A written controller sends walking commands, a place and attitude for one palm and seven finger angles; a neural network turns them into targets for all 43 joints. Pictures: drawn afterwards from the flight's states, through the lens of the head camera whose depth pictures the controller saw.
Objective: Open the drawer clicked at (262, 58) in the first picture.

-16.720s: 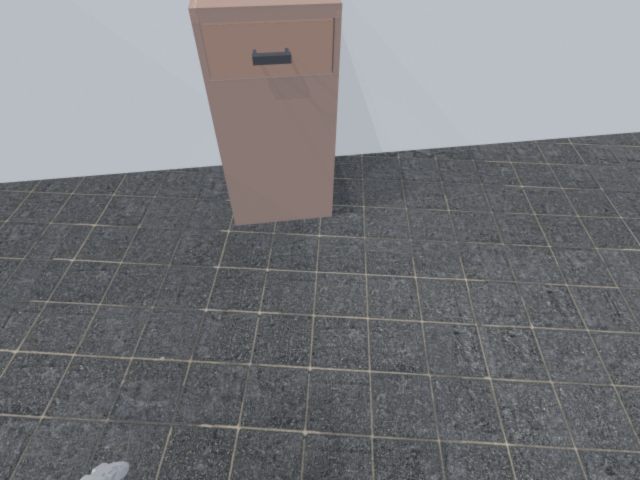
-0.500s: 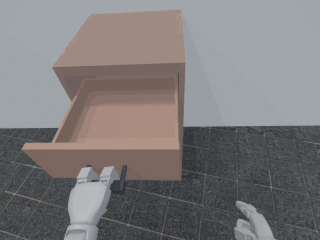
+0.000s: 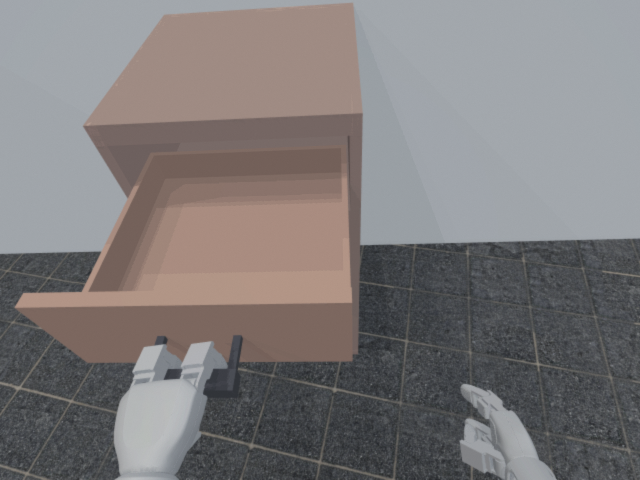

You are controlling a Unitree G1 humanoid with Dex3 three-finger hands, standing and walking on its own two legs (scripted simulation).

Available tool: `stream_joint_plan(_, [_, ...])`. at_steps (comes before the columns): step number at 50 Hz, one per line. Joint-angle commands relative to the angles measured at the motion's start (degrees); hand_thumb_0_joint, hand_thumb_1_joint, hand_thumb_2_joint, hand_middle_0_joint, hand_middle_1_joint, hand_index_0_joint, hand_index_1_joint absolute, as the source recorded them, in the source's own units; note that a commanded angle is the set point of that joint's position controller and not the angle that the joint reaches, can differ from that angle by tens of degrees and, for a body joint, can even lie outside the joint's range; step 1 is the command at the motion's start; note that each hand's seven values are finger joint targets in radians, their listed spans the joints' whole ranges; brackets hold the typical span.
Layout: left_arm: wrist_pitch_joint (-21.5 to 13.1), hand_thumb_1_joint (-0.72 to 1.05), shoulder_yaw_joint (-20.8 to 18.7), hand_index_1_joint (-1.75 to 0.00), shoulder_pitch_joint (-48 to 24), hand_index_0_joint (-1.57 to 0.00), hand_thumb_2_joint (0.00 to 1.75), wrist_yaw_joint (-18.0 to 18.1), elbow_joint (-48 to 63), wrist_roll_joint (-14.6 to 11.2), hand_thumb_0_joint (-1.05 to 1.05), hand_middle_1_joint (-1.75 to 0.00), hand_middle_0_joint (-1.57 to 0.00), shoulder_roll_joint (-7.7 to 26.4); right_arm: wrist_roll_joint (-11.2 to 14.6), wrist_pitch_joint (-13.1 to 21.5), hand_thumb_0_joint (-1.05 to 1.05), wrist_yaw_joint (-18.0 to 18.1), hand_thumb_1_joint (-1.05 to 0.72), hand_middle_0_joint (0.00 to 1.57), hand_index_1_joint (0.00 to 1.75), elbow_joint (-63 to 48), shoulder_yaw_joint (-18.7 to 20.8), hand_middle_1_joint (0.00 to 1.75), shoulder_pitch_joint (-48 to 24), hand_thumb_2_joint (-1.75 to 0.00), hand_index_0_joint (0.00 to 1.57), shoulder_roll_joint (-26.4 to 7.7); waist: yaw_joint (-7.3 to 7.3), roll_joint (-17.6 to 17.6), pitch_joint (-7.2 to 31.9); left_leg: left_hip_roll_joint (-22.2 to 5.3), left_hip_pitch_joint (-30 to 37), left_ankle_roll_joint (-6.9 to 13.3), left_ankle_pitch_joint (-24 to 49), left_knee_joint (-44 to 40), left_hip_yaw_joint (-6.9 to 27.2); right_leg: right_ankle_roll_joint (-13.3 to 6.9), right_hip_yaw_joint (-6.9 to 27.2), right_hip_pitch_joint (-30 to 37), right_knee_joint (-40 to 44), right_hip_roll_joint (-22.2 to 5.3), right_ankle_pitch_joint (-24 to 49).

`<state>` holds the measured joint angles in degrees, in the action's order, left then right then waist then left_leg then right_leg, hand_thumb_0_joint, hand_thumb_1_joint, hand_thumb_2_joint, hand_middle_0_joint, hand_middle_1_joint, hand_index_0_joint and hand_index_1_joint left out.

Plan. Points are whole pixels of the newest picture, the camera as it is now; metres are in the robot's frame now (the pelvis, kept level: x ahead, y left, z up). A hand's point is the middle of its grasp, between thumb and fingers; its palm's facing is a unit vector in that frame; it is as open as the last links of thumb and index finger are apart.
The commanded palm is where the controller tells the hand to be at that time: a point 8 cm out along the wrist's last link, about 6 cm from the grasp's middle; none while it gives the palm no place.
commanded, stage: open the thumb to release the handle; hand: left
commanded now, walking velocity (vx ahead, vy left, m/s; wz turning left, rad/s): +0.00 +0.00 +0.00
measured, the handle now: (193, 363) +0.25 +0.18 +0.03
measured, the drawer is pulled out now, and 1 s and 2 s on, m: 0.30 0.30 0.30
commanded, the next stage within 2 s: lift the hand off the handle in 0.54 s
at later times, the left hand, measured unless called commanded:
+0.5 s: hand (188, 419) +0.19 +0.17 +0.01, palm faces +0.03 -0.14 -0.99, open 11.4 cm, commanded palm +0.16 +0.18 +0.06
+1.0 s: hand (192, 404) +0.21 +0.18 +0.01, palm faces +0.03 -0.12 -0.99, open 13.8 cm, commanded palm +0.18 +0.18 +0.07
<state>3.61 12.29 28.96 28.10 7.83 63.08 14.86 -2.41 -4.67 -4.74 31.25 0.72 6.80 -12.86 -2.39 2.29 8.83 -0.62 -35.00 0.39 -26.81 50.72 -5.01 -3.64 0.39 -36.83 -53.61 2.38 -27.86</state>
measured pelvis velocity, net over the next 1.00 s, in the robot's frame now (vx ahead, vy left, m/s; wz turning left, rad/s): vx -0.03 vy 0.00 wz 0.04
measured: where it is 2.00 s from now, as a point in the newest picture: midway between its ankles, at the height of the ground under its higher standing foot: outside the picture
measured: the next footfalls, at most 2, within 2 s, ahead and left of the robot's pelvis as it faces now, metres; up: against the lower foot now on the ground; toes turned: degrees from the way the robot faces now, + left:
none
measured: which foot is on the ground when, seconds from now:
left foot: down 0.00-1.00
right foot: down 0.00-1.00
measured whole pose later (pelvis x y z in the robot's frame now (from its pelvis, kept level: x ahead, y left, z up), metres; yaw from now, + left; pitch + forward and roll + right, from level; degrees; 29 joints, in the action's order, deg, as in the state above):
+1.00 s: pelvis -0.03 +0.00 +0.01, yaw +2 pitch +7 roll +1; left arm 7.4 16.5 9.6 25.9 -8.9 62.5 14.0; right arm -0.9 -5.5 1.2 36.4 0.5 6.2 -11.9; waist -3.6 2.7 5.8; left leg 0.3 -31.0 0.4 -21.2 45.0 -2.5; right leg -3.7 -1.8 -31.7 -47.3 1.6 -22.9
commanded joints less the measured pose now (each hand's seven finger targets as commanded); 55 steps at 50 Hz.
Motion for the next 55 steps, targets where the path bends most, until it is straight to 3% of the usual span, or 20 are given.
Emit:
stream_joint_plan(1, [0.6,0.9,-5.2,-1.35,8.3,-0.4,0.9,3.4,11.0,-0.4,0.0,-1.35,-0.4,5.7,0.4,3.1,0.0,0.2,-0.9,0.2,0.3,-9.8,1.6,0.3,-7.6,-0.9,0.2,-4.3,-2.5,-5.2,10.8,3.2,6.2,0.7,23.7,-3.1,4.4,1.2,5.0,10.3,7.2,-0.8,37.6])
stream_joint_plan(2, [1.6,0.9,-3.8,-1.35,-9.3,-0.4,0.9,3.8,9.5,1.2,0.0,-1.35,-0.4,6.0,-0.2,2.4,0.0,1.0,-0.9,0.2,0.3,-7.5,1.8,0.3,-7.9,-0.9,0.2,-5.2,1.23,-5.1,9.3,3.2,6.3,0.8,20.7,-2.6,4.9,1.2,5.6,5.6,8.1,-0.9,33.5])
stream_joint_plan(3, [1.9,0.83,-5.4,-1.34,-10.0,-0.4,0.87,4.3,9.0,1.9,0.0,-1.34,-0.4,6.3,-0.3,2.5,0.0,1.7,-0.9,0.2,0.3,-7.9,2.4,0.3,-7.3,-0.9,0.2,-4.7,-0.26,-3.4,10.1,3.0,6.8,0.9,19.6,-2.9,4.4,1.1,4.5,6.3,8.5,-0.6,30.1])
stream_joint_plan(5, [3.2,0.69,-4.2,-1.33,-7.2,-0.38,0.81,4.7,5.7,1.5,0.0,-1.33,-0.38,5.0,0.1,3.0,0.0,2.2,-0.9,0.2,0.3,-7.8,2.3,0.3,-7.2,-0.9,0.2,-4.3,-0.91,-4.4,11.5,3.1,7.7,1.0,19.2,-3.5,4.2,1.2,3.5,7.9,9.1,-0.5,28.8])
stream_joint_plan(9, [4.9,0.41,-4.4,-1.3,-11.0,-0.36,0.69,3.4,4.8,0.2,0.0,-1.3,-0.36,6.3,0.8,2.4,0.0,3.6,-0.9,0.2,0.3,-7.1,2.0,0.3,-8.5,-0.9,0.2,-4.5,-1.0,-6.2,11.3,3.2,8.5,1.2,18.5,-5.6,4.1,1.5,3.1,10.6,10.9,-0.5,28.3])
stream_joint_plan(11, [5.1,0.27,-2.4,-1.28,-11.1,-0.35,0.63,2.4,3.5,0.3,0.0,-1.28,-0.35,5.0,1.1,2.5,0.0,3.9,-0.9,0.2,0.3,-6.8,1.6,0.3,-9.0,-0.9,0.2,-4.1,-1.24,-6.2,9.2,3.3,8.7,1.2,17.8,-6.5,3.8,1.7,2.8,10.5,11.8,-0.8,27.6])
stream_joint_plan(14, [5.1,0.06,-3.3,-1.26,-12.6,-0.34,0.54,1.3,1.6,0.5,0.0,-1.26,-0.34,6.3,1.3,2.4,0.0,4.4,-0.9,0.2,0.3,-6.5,1.2,0.3,-9.6,-0.9,0.2,-4.2,-1.5,-6.9,7.7,3.4,8.5,1.2,16.4,-7.8,3.6,1.7,3.4,11.4,13.5,-0.8,25.2])
stream_joint_plan(17, [4.5,-0.15,-1.3,-1.24,-13.4,-0.32,0.45,0.2,1.5,0.5,0.0,-1.24,-0.32,4.9,1.1,2.6,0.0,4.3,-0.9,0.2,0.3,-6.5,1.0,0.3,-9.8,-0.9,0.2,-3.9,-1.65,-5.1,6.1,3.5,9.5,1.3,15.7,-8.5,3.5,1.8,3.4,10.9,14.6,-1.0,23.3])
stream_joint_plan(19, [4.0,-0.29,-3.3,-1.22,-13.2,-0.32,0.39,-0.2,0.7,0.4,0.0,-1.22,-0.32,6.4,1.2,2.5,0.0,4.5,-0.9,0.2,0.3,-6.5,0.9,0.3,-9.9,-0.9,0.2,-4.0,-2.01,-4.9,6.1,3.5,9.3,1.1,15.4,-9.1,3.6,1.5,3.6,11.6,15.0,-0.8,21.8])
stream_joint_plan(22, [3.2,-0.5,-0.7,-1.2,-15.1,-0.3,0.3,-0.6,1.1,0.6,0.0,-1.2,-0.3,4.1,0.9,2.7,0.0,4.2,-0.9,0.2,0.3,-6.7,1.1,0.3,-9.7,-0.9,0.2,-3.8,-1.56,-4.2,5.1,3.4,9.9,1.3,14.6,-9.1,3.7,1.5,3.2,9.8,15.6,-0.9,19.1])
stream_joint_plan(24, [2.7,-0.5,-3.5,-1.2,-14.7,-0.3,0.3,-0.4,0.6,0.4,0.0,-1.2,-0.3,6.4,0.8,2.7,0.0,4.5,-0.9,0.2,0.3,-6.7,1.1,0.3,-10.0,-0.9,0.2,-3.9,-2.05,-5.2,5.6,3.6,9.1,1.2,13.8,-9.3,3.6,1.5,4.2,11.2,16.3,-1.0,18.5])
stream_joint_plan(27, [2.6,-0.5,-2.2,-1.2,-18.3,-0.3,0.3,-0.3,-0.4,1.0,0.0,-1.2,-0.3,5.3,0.7,2.7,0.0,4.6,-0.9,0.2,0.3,-6.4,1.2,0.3,-9.9,-0.9,0.2,-3.8,-1.31,-4.7,4.3,3.6,9.0,1.3,12.4,-9.2,3.7,1.5,4.2,9.1,16.9,-1.1,15.3])
stream_joint_plan(30, [2.8,-0.5,-3.6,-1.2,-19.5,-0.3,0.3,0.0,-0.8,0.9,0.0,-1.2,-0.3,6.4,0.8,2.7,0.0,4.9,-0.9,0.2,0.3,-6.4,1.3,0.3,-9.9,-0.9,0.2,-3.9,-1.82,-4.4,5.9,3.7,8.9,1.2,11.9,-9.4,3.5,1.5,4.2,10.0,16.9,-1.1,14.1])
stream_joint_plan(32, [2.9,-0.5,-0.4,-1.2,-20.7,-0.3,0.3,0.1,-3.2,1.2,0.0,-1.2,-0.3,3.4,0.7,2.8,0.0,4.8,-0.9,0.2,0.3,-5.7,1.4,0.3,-9.6,-0.9,0.2,-3.9,-0.82,-3.8,4.8,3.6,8.8,1.2,12.4,-9.0,3.7,1.4,3.5,8.3,16.3,-1.1,15.1])
stream_joint_plan(33, [3.0,-0.5,-0.4,-1.2,-20.4,-0.3,0.3,0.0,-3.5,0.9,0.0,-1.2,-0.3,3.1,0.9,2.8,0.0,4.7,-0.9,0.2,0.3,-5.7,1.6,0.3,-9.3,-0.9,0.2,-3.9,-1.06,-4.8,5.4,3.5,8.6,1.2,12.4,-9.1,3.8,1.5,3.3,8.8,16.1,-1.1,15.2])
stream_joint_plan(39, [4.2,-0.5,-1.4,-1.2,-25.8,-0.3,0.3,0.2,-5.4,0.9,0.0,-1.2,-0.3,5.0,1.3,2.4,0.0,5.5,-0.9,0.2,0.3,-4.9,1.5,0.3,-9.5,-0.9,0.2,-4.3,-0.6,-6.0,6.1,3.5,8.1,1.4,11.5,-9.4,3.9,1.6,3.3,9.2,16.6,-1.2,14.2])
stream_joint_plan(45, [4.3,-0.5,-2.6,-1.2,-28.5,-0.3,0.3,-0.2,-7.2,0.2,0.0,-1.2,-0.3,6.2,1.5,2.2,0.0,6.4,-0.9,0.2,0.3,-4.4,1.4,0.3,-9.5,-0.9,0.2,-4.3,-1.13,-6.3,6.4,3.6,7.6,1.4,10.8,-10.2,3.6,1.8,3.8,10.3,17.5,-1.5,12.9])
stream_joint_plan(49, [4.0,-0.5,-0.9,-1.2,-29.7,-0.3,0.3,-0.1,-3.3,0.1,0.0,-1.2,-0.3,4.8,1.3,2.1,0.0,6.0,-0.9,0.2,0.3,-5.0,1.8,0.3,-9.3,-0.9,0.2,-4.3,-1.29,-2.8,10.0,3.4,10.8,1.4,13.9,-10.6,3.9,1.1,2.7,11.6,16.5,-1.1,15.7])
stream_joint_plan(53, [3.8,-0.5,0.5,-1.2,-30.6,-0.3,0.3,-0.6,1.1,-0.8,0.0,-1.2,-0.3,4.2,1.4,2.1,0.0,5.5,-0.9,0.2,0.3,-5.6,1.9,0.3,-9.6,-0.9,0.2,-4.1,-0.95,-3.6,9.1,3.2,12.9,1.6,15.4,-11.3,4.1,1.2,2.1,11.8,17.1,-1.1,16.8])
stream_joint_plan(55, [4.1,-0.5,-0.6,-1.2,-28.6,-0.3,0.3,-0.8,2.0,-0.6,0.0,-1.2,-0.3,5.3,1.3,2.0,0.0,5.5,-0.9,0.2,0.3,-5.8,1.7,0.3,-10.0,-0.9,0.2,-4.0,-1.79,-4.0,9.2,3.2,13.1,1.6,15.3,-12.0,4.0,1.3,2.3,12.9,17.7,-1.1,15.9])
